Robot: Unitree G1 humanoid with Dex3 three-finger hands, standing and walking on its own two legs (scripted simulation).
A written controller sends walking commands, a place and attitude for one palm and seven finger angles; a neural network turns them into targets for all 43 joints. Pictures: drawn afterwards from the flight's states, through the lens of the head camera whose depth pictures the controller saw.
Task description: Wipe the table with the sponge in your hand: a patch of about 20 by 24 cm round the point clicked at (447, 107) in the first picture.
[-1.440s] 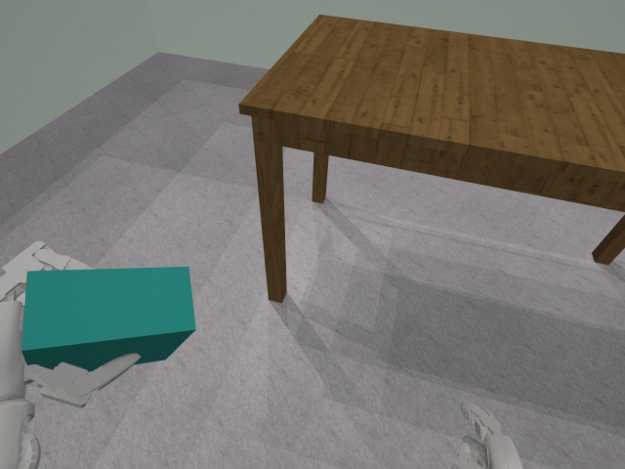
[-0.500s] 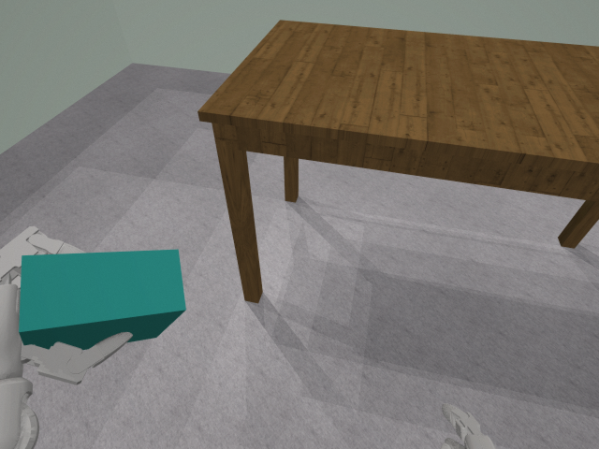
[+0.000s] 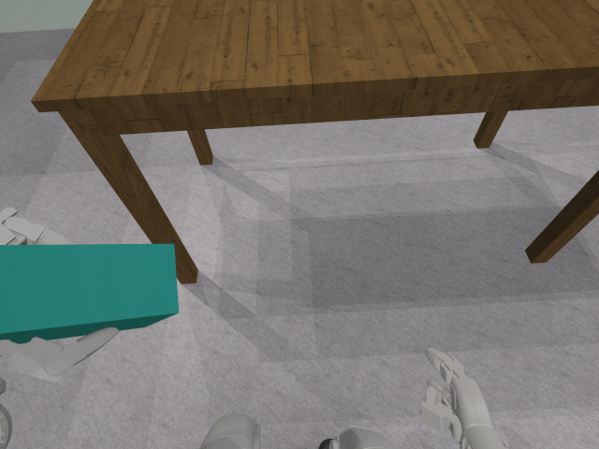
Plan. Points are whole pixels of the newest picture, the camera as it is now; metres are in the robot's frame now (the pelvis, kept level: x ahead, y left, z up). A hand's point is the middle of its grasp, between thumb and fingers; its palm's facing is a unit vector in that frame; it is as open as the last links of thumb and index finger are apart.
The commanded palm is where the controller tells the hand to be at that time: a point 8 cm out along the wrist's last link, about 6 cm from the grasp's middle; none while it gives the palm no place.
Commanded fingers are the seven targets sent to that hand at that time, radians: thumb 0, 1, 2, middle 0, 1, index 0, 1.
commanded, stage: turn to face it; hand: left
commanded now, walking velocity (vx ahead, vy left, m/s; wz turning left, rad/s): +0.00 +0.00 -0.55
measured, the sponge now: (112, 294) +0.24 +0.19 +0.15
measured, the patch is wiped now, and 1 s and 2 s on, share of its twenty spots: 0.00 0.00 0.00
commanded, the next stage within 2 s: take the last steps up to it in 0.64 s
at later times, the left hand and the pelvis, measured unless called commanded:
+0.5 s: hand (102, 289) +0.23 +0.18 +0.19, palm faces +0.21 -0.88 -0.43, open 10.3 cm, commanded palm +0.18 +0.23 +0.20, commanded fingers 0.00 0.10 1.30 -1.20 -1.60 -1.20 -1.60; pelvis -0.03 -0.01 +0.02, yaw -11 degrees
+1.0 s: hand (182, 313) +0.21 +0.11 +0.19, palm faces +0.04 -0.87 -0.50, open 10.3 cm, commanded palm +0.17 +0.18 +0.20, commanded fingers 0.00 0.10 1.30 -1.20 -1.60 -1.20 -1.60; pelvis -0.07 -0.04 +0.02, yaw -18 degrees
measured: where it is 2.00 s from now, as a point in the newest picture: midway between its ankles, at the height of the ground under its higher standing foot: outside the picture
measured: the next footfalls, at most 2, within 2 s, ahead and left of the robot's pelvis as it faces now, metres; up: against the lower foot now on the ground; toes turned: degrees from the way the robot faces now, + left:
left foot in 0.52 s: -0.01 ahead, +0.13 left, +0.00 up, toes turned -9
right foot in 0.76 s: +0.00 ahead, -0.15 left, +0.00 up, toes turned -25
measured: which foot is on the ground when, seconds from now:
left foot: up 0.00-0.50, down 0.52-0.78, up 0.80-1.00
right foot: down 0.00-0.54, up 0.56-0.74, down 0.76-1.00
